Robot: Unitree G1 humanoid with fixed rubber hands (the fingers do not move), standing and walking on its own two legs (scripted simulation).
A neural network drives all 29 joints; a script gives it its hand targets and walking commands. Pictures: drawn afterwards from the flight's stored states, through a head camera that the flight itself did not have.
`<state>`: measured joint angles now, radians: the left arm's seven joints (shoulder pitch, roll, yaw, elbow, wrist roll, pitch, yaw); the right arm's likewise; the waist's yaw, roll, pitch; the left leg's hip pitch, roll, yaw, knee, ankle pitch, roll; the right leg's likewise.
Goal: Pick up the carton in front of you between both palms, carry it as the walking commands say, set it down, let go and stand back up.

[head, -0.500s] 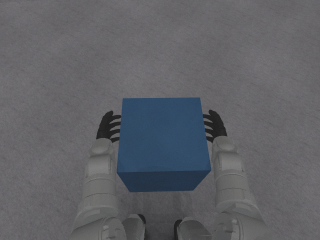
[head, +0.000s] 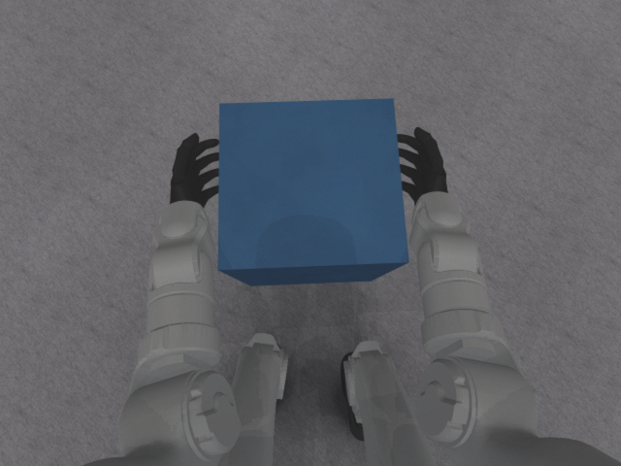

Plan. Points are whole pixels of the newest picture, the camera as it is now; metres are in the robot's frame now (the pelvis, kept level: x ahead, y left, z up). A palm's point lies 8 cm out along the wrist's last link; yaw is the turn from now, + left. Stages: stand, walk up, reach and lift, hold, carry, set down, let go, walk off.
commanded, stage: set down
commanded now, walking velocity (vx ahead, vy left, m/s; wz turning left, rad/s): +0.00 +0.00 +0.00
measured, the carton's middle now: (309, 209) +0.44 +0.03 -0.16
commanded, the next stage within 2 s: none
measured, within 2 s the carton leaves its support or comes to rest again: neither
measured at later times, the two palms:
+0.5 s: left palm (213, 207) +0.46 +0.19 -0.24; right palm (390, 193) +0.49 -0.11 -0.23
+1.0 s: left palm (226, 213) +0.49 +0.20 -0.39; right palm (367, 197) +0.53 -0.10 -0.39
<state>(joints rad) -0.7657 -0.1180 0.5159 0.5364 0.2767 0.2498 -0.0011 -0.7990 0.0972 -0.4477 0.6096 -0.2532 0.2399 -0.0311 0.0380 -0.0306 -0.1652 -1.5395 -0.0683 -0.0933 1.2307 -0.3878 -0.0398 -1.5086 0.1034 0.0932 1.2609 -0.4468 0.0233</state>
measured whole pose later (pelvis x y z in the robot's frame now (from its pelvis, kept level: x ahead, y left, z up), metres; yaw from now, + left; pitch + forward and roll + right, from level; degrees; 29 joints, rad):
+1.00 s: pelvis -0.04 +0.00 -0.23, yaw -1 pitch +44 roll +1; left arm -1.32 0.13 0.47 0.72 0.08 0.27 0.10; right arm -1.48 -0.22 -0.22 0.94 -0.05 0.25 -0.13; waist 0.09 -0.02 0.25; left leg -2.25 -0.10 -0.07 2.05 -0.57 -0.08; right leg -2.22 0.18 0.07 2.09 -0.63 0.07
